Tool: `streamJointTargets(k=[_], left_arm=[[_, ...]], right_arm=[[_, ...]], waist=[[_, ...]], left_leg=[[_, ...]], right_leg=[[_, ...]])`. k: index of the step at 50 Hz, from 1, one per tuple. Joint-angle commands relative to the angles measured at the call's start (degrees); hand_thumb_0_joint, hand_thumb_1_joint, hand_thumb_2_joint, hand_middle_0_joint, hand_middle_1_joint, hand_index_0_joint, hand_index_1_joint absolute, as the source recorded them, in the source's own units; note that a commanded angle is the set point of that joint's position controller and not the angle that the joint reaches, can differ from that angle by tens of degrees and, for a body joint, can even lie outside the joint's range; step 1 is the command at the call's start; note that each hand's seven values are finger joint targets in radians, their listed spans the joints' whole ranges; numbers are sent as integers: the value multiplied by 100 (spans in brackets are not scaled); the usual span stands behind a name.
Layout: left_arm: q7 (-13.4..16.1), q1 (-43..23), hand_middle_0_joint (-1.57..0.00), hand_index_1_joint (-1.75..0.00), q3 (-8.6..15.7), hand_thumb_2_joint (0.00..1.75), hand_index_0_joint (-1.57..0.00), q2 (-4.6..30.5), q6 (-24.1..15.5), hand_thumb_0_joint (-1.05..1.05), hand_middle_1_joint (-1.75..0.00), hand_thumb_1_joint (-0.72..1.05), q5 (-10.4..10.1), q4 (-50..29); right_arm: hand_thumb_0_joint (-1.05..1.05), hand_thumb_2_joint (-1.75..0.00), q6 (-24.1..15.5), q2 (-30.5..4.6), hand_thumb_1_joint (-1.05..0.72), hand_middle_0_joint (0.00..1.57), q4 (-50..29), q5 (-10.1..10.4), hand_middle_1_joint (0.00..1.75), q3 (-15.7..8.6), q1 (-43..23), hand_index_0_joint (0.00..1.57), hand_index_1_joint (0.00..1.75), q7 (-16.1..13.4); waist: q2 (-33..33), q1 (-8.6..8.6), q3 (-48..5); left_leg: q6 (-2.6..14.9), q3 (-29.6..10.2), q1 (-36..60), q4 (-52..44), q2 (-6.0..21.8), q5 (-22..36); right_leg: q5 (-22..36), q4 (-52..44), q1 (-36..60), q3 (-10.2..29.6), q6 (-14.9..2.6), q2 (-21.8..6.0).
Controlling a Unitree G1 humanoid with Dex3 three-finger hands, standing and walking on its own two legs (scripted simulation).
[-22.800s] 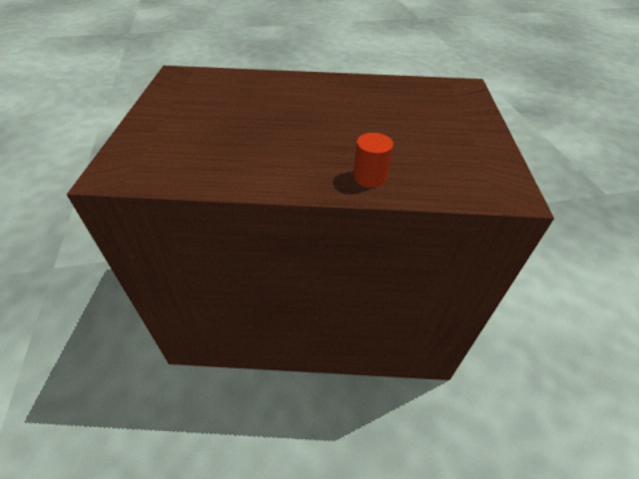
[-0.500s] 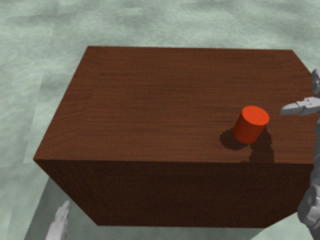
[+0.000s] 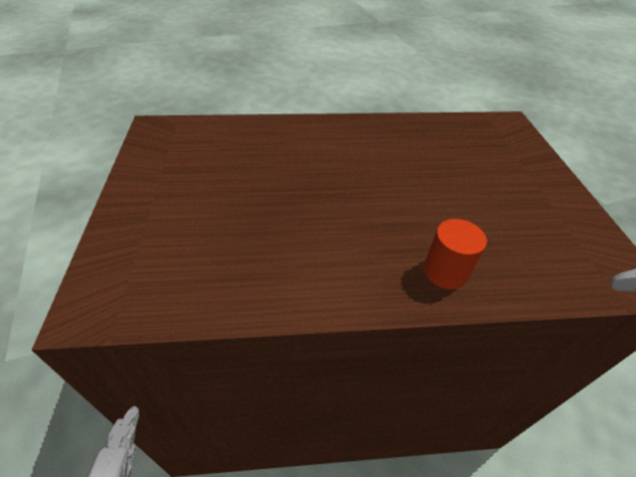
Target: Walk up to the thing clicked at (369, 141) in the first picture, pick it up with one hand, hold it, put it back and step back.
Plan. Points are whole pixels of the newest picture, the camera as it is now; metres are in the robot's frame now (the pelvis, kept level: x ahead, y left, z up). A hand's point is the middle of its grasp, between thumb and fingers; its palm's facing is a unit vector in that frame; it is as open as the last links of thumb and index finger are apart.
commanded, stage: sink last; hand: right
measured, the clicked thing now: (453, 254) +0.45 -0.20 +0.03
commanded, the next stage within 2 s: home in 0.84 s
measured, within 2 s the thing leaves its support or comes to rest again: neither
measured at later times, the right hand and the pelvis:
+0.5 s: hand (633, 435) +0.17 -0.25 +0.14, palm faces +0.39 +0.82 -0.42, open 17.7 cm; pelvis +0.00 +0.01 +0.01, yaw -2 degrees
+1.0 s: hand (620, 449) +0.15 -0.24 +0.13, palm faces +0.37 +0.83 -0.42, open 17.5 cm; pelvis -0.03 +0.02 +0.01, yaw -2 degrees
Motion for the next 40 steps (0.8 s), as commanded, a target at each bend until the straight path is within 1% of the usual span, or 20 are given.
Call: streamJointTargets(k=[1, 3, 5, 7, 12, 13, 14, 20, 22, 25, 26, 27, 29, 31, 32, 33, 34, 35, 39, 40], left_arm=[[48, 119, -6, -4, 778, 5, -6, 1116, -247, 0, -4, -53, -73, -1006], [65, 94, -6, -4, 933, 4, -6, 1183, -188, 0, -4, -52, -122, -876], [45, -64, -6, -4, 865, 5, -6, 1001, -143, 0, -5, -53, -162, -922], [15, -94, -5, -5, 735, 5, -5, 773, -73, 0, -5, -53, -170, -780], [45, -469, -5, -4, 619, 4, -5, 518, -17, 0, -5, -51, -99, -967], [92, -507, -5, -4, 626, 4, -5, 534, -29, 0, -4, -51, -64, -1004], [141, -599, -5, -4, 817, 4, -6, 720, -57, 0, -4, -50, -53, -1114], [237, -109, -5, -4, 857, 4, -5, 521, -143, 0, -4, -51, 36, -1002], [262, -118, -5, -4, 1099, 4, -6, 735, -198, 0, -5, -50, 45, -1059], [277, -200, -5, -4, 886, 4, -6, 470, -317, 0, -5, -50, 46, -1043], [287, 5, -5, -4, 855, 4, -6, 343, -305, 0, -5, -51, 56, -587], [307, -4, -5, -4, 976, 4, -6, 465, -338, 0, -5, -51, 67, -657], [343, -197, -5, -5, 1170, 4, -6, 749, -425, 0, -5, -50, 108, -874], [309, -108, -5, -5, 1029, 4, -6, 534, -458, 0, -5, -51, 114, -569], [327, -182, -5, -4, 1165, 4, -5, 610, -474, 0, -5, -51, 123, -380], [326, -242, -5, -4, 1253, 5, -5, 710, -498, 0, -5, -52, 137, -426], [294, -399, -5, -4, 1108, 5, -5, 620, -527, 0, -5, -52, 152, -474], [270, -507, -5, -4, 1025, 5, -5, 502, -541, 0, -4, -52, 154, -426], [236, -931, -5, -5, 863, 6, -5, 362, -648, 0, -4, -53, 166, -141], [209, -1167, -5, -5, 631, 6, -5, 240, -691, 0, -5, -53, 171, -335]], right_arm=[[0, -5, -321, -1007, 54, 6, -2942, 261, 5, 44, -166, 5, 5, -14], [0, -5, -267, -808, 53, 6, -3682, 369, 5, -11, 722, 5, 5, -39], [0, -5, -265, -322, 53, 6, -4567, 439, 5, 174, 1537, 5, 5, -62], [0, -5, -304, -160, 56, 6, -5281, 500, 6, 58, 2214, 5, 6, -99], [0, -4, -581, -3, 61, 5, -7176, 522, 6, -218, 3377, 5, 6, -248], [0, -4, -634, 183, 61, 5, -7363, 533, 6, -131, 3610, 5, 6, -276], [0, -4, -683, 48, 61, 5, -7539, 538, 6, -361, 3899, 5, 6, -332], [0, -4, -829, 1063, 61, 5, -7473, 552, 6, 153, 5523, 5, 6, -306], [0, -4, -888, 1208, 61, 5, -7642, 553, 6, 295, 5559, 5, 6, -261], [0, -5, -978, 1259, 59, 5, -7844, 503, 6, 414, 5071, 5, 6, -260], [0, -5, -971, 1263, 59, 5, -7422, 476, 6, 400, 5268, 5, 6, -267], [0, -5, -998, 1264, 58, 5, -7427, 457, 6, 395, 5240, 5, 6, -263], [0, -5, -1086, 1035, 58, 5, -7421, 443, 6, 124, 5031, 5, 6, -299], [0, -5, -1155, 953, 58, 5, -7256, 431, 6, -22, 5148, 5, 6, -302], [0, -5, -1178, 844, 59, 5, -7116, 419, 6, -179, 5196, 5, 6, -322], [0, -5, -1206, 795, 58, 5, -6958, 416, 6, -275, 5184, 5, 6, -339], [0, -5, -1244, 645, 59, 5, -6941, 413, 6, -481, 5153, 5, 6, -361], [0, -5, -1280, 684, 59, 5, -6829, 394, 6, -462, 5189, 5, 6, -354], [0, -5, -1439, 911, 58, 5, -6688, 387, 6, -168, 5118, 5, 6, -321], [0, -5, -1491, 975, 58, 5, -6806, 375, 6, -93, 5084, 5, 6, -314]], waist=[[-599, -82, -1622], [-374, -133, -1031], [-100, -172, -566], [-102, -273, -340], [-431, -427, -435], [-421, -365, -352], [-437, -416, -418], [-111, -247, 125], [29, -123, 166], [195, -23, 471], [244, -37, 688], [265, 12, 711], [394, -41, 536], [190, -192, 587], [135, -292, 588], [234, -256, 491], [82, -411, 457], [47, -411, 499], [5, -409, 545], [-42, -488, 466]], left_leg=[[331, 431, 1270, -150, -252, 1670], [316, 474, 1218, -266, -275, 1407], [283, 475, 1315, -367, -247, 1202], [267, 466, 1383, -431, -240, 1065], [241, 370, 1773, -467, -146, 1092], [227, 354, 1776, -493, -139, 1040], [226, 360, 1843, -499, -129, 963], [161, 375, 1634, -658, -77, 493], [131, 361, 1510, -700, -44, 409], [94, 368, 1234, -761, -31, 94], [83, 392, 1138, -779, -43, -4], [78, 404, 1088, -763, -34, 12], [75, 429, 1212, -752, -41, -7], [92, 404, 1304, -751, 4, 15], [102, 398, 1356, -741, 16, 47], [92, 408, 1443, -748, 5, 116], [103, 402, 1540, -763, 22, 51], [109, 382, 1548, -777, 40, 23], [118, 349, 1555, -891, 12, -284], [131, 354, 1640, -903, 4, -340]], right_leg=[[2935, -541, 902, -333, 1, 97], [2592, -693, 728, -329, -30, 85], [2098, -838, 553, -369, -85, 100], [1962, -941, 483, -363, -91, 98], [1894, -993, 563, -401, -116, 184], [1799, -997, 572, -414, -133, 203], [1716, -1014, 571, -400, -139, 209], [1143, -1011, 452, -440, -227, 276], [1049, -1036, 614, -454, -244, 280], [713, -1128, 682, -401, -270, 281], [614, -1151, 599, -374, -284, 289], [611, -1173, 649, -364, -276, 288], [616, -1196, 669, -328, -274, 287], [650, -1186, 588, -357, -251, 337], [699, -1188, 552, -351, -238, 350], [766, -1185, 577, -340, -244, 347], [727, -1193, 475, -337, -227, 371], [713, -1191, 464, -359, -218, 376], [475, -1279, 382, -370, -224, 359], [434, -1312, 377, -365, -209, 353]])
